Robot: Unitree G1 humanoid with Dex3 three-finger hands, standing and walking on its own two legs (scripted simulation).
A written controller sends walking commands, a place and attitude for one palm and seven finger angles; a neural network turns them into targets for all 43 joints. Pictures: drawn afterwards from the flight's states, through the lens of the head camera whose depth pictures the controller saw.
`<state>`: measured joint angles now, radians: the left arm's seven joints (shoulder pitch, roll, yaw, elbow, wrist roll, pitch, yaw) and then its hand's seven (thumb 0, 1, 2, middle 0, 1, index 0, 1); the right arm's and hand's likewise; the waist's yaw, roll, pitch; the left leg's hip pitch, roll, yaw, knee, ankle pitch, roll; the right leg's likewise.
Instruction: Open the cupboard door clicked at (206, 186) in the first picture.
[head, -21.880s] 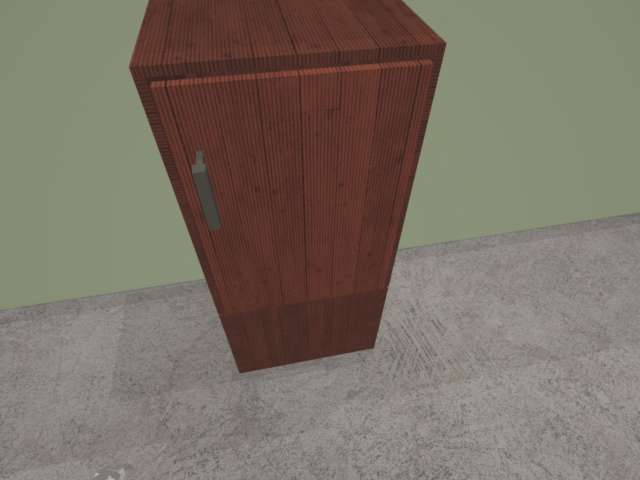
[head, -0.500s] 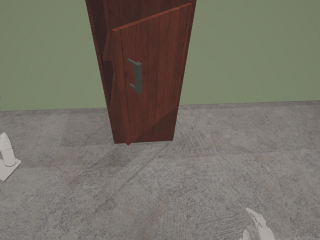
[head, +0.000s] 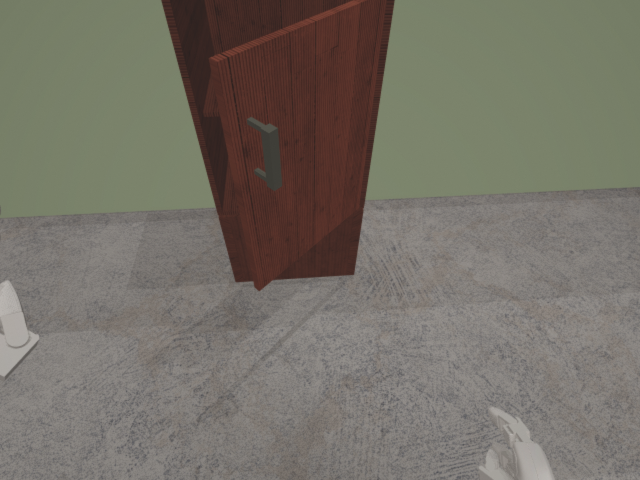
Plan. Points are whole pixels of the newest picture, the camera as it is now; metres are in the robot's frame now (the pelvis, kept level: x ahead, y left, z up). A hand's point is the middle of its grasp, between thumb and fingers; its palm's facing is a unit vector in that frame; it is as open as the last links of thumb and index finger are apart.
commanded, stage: stop stepping back and stand still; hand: left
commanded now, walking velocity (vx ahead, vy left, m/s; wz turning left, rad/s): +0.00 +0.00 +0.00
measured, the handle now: (264, 154) +0.61 +0.14 +0.05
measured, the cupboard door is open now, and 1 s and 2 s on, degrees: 43 43 43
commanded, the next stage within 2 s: let the arm hang, fingers relaxed in 0.28 s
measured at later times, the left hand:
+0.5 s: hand (83, 400) +0.20 +0.29 +0.01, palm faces +0.17 -0.85 -0.50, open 7.4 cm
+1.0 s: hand out of the picture -0.05 +0.21 -0.16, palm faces +0.05 -0.97 -0.26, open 7.3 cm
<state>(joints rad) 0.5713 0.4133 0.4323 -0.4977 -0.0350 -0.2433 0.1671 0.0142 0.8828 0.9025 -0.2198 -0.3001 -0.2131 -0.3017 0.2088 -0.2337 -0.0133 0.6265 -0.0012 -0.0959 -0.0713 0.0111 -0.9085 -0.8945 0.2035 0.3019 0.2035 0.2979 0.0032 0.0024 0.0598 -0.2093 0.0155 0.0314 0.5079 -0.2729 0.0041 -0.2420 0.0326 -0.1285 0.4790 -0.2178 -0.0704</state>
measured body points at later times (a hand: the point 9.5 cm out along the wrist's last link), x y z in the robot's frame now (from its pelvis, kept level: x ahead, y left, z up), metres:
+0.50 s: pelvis -0.01 +0.03 +0.00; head +0.00 -0.01 +0.44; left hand +0.18 +0.33 +0.04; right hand +0.15 -0.22 -0.12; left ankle +0.00 +0.12 -0.74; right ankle +0.03 -0.07 -0.74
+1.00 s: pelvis -0.02 +0.02 +0.00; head -0.01 +0.00 +0.45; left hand -0.05 +0.26 -0.14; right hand -0.04 -0.20 -0.16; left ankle +0.00 +0.12 -0.74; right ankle +0.03 -0.07 -0.74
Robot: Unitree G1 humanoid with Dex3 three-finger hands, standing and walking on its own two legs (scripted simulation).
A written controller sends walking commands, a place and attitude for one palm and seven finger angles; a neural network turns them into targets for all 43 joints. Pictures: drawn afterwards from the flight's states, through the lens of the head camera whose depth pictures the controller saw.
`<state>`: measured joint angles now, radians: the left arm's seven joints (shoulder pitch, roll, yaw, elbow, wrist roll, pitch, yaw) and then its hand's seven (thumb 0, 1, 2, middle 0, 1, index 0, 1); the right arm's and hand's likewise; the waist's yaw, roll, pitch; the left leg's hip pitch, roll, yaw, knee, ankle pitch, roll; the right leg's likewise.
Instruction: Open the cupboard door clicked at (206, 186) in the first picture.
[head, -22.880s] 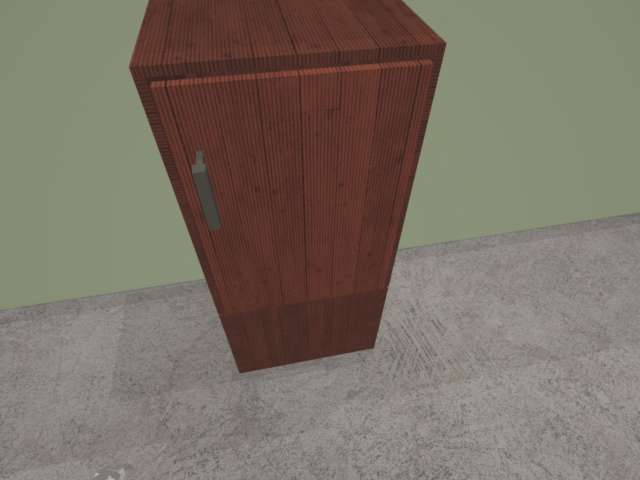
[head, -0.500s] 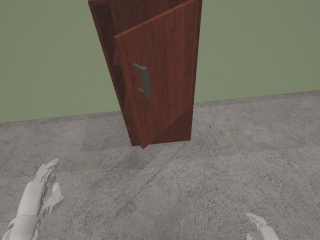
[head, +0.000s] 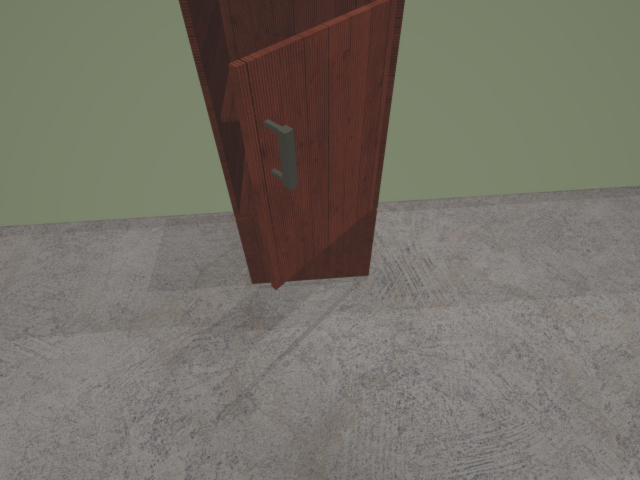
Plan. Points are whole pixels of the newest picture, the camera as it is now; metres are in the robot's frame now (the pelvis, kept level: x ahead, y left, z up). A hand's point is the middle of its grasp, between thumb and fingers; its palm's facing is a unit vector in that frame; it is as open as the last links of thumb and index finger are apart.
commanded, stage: let the arm hang, fingers relaxed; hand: left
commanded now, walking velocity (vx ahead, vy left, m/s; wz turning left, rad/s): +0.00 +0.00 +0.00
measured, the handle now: (280, 154) +0.64 +0.12 +0.05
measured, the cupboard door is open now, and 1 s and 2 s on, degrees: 43 43 43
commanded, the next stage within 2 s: look to check the result in 0.48 s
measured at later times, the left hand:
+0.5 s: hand out of the picture +0.01 +0.16 -0.17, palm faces +0.05 -0.98 -0.19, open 7.3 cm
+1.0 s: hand out of the picture +0.05 +0.17 -0.17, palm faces +0.04 -0.97 -0.23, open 7.4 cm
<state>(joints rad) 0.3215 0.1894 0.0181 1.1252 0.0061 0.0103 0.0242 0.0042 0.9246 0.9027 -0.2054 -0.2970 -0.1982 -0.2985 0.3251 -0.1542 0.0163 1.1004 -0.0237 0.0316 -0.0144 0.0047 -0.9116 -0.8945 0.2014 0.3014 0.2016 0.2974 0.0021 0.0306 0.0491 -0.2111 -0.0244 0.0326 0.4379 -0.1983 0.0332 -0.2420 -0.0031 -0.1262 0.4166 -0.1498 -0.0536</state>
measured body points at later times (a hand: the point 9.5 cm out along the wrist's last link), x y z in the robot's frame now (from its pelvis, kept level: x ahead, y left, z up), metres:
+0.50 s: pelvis +0.02 +0.00 +0.00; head +0.02 -0.01 +0.45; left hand +0.01 +0.22 -0.16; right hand -0.02 -0.21 -0.16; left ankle +0.03 +0.10 -0.74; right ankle +0.05 -0.09 -0.74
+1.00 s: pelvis +0.03 -0.01 +0.00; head +0.05 -0.03 +0.45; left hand +0.04 +0.22 -0.15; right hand +0.04 -0.24 -0.16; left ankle +0.03 +0.10 -0.74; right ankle +0.05 -0.09 -0.74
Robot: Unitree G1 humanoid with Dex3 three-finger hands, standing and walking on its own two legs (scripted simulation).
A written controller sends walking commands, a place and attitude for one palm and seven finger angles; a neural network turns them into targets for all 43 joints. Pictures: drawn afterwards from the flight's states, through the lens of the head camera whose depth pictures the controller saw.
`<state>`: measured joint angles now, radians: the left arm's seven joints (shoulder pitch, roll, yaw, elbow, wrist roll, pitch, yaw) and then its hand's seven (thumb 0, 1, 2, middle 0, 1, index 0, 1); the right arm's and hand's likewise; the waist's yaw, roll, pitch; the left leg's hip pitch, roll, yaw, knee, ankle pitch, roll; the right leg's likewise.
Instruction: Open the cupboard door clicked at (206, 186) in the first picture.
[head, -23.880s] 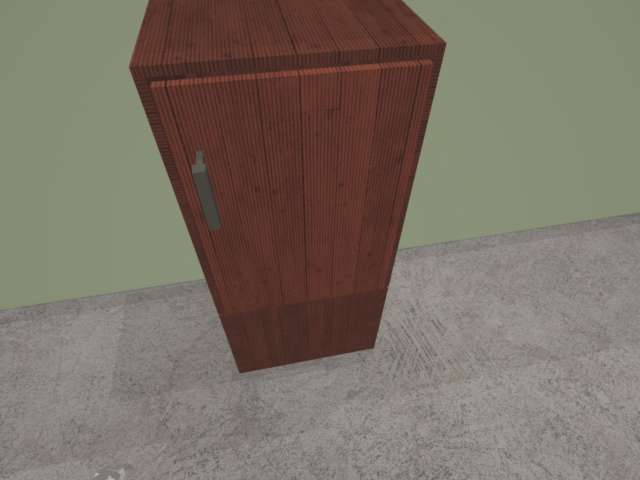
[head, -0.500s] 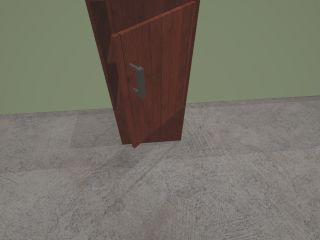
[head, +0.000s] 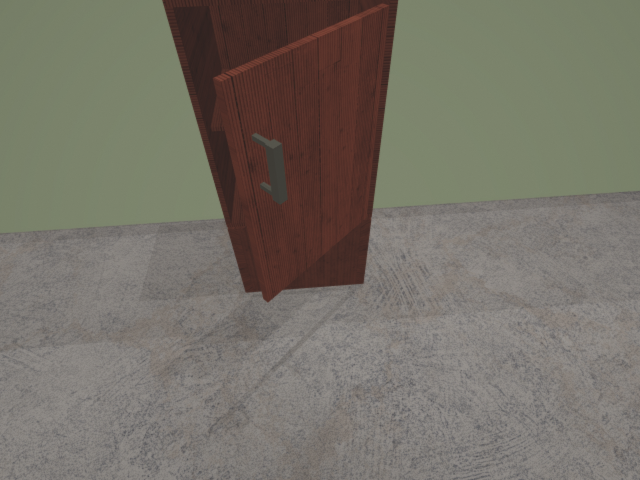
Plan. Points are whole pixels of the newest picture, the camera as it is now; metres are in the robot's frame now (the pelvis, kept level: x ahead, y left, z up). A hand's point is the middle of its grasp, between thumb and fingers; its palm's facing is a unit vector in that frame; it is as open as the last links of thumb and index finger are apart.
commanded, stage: look to check the result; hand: left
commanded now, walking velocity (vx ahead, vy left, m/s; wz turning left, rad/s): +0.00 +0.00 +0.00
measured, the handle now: (269, 168) +0.60 +0.13 +0.04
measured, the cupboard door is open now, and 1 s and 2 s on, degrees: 43 43 43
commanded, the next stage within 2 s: walk to a spot facing it in 0.04 s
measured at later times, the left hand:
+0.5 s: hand out of the picture +0.04 +0.19 -0.19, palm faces -0.01 -0.98 -0.21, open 7.4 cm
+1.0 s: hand out of the picture +0.14 +0.15 -0.17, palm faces -0.32 -0.90 -0.29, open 7.4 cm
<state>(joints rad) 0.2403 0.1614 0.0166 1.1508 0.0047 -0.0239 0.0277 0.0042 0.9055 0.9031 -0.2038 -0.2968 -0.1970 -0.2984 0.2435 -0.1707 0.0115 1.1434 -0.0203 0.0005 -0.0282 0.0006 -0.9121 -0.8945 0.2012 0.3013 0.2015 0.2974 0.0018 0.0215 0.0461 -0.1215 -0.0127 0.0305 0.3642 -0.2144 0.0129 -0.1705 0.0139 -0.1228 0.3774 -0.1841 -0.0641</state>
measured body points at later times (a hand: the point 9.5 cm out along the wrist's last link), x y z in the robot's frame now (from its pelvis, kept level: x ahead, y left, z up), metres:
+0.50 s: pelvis +0.00 +0.00 -0.01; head +0.03 +0.00 +0.44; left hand +0.04 +0.24 -0.17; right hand +0.00 -0.24 -0.16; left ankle -0.02 +0.12 -0.73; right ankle +0.02 -0.07 -0.75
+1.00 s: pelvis -0.02 -0.02 -0.02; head +0.03 -0.06 +0.42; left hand +0.16 +0.20 -0.15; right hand -0.06 -0.28 -0.18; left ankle -0.01 +0.13 -0.70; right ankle -0.05 -0.13 -0.75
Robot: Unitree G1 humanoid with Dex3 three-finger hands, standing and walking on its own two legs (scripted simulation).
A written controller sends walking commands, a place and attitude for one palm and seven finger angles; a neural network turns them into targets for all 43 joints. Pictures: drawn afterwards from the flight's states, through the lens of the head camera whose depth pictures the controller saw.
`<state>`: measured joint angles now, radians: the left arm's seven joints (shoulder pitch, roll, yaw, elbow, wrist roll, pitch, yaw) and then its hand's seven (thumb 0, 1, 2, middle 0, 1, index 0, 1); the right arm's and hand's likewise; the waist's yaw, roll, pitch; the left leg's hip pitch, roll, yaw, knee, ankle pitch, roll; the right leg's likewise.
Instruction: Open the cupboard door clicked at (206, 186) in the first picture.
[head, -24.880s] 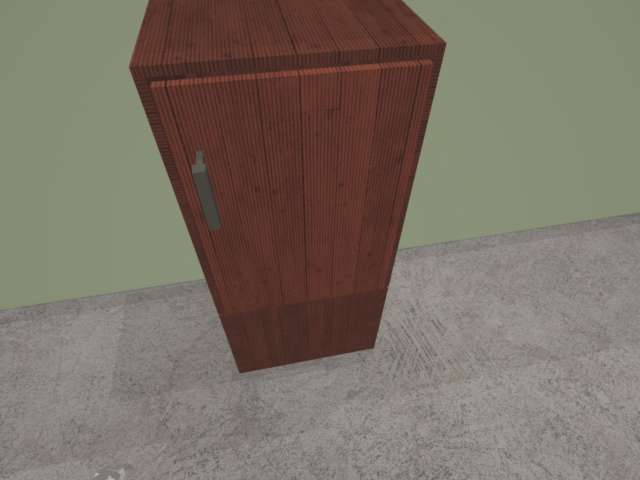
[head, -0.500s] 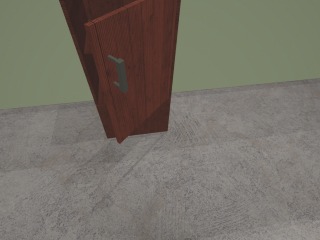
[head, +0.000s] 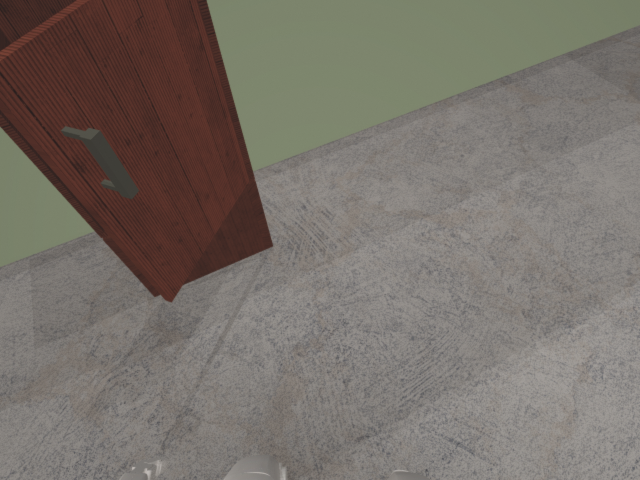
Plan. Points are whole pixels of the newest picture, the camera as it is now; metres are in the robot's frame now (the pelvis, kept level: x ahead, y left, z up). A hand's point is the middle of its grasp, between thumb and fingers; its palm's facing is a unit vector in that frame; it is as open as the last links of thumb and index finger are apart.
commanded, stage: walk to a spot facing it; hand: left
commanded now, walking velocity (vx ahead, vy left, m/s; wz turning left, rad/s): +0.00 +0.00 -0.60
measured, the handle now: (101, 163) +0.52 +0.37 +0.06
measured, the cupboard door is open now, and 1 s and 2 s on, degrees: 43 43 43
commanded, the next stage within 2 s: none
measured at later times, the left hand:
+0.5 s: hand (190, 459) +0.15 +0.21 -0.15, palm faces -0.24 -0.95 -0.20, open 7.4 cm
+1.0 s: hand (255, 406) +0.23 +0.13 -0.16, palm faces -0.52 -0.83 -0.19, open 7.4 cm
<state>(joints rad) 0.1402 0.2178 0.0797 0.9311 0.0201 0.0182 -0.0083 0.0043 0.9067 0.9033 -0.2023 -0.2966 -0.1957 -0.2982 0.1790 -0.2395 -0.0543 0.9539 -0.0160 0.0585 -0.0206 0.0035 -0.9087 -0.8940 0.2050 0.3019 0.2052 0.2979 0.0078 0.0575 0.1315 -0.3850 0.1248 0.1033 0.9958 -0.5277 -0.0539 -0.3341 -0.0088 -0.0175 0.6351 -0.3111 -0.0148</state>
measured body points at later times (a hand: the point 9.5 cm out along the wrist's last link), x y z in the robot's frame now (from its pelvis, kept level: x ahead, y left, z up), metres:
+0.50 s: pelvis +0.01 +0.03 +0.02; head +0.07 +0.04 +0.46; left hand +0.16 +0.26 -0.14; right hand +0.01 -0.24 -0.11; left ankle +0.03 +0.14 -0.72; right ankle -0.05 -0.11 -0.65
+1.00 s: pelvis +0.10 -0.02 +0.01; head +0.14 -0.03 +0.46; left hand +0.26 +0.17 -0.15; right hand +0.04 -0.30 -0.12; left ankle +0.21 +0.05 -0.72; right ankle -0.03 -0.11 -0.72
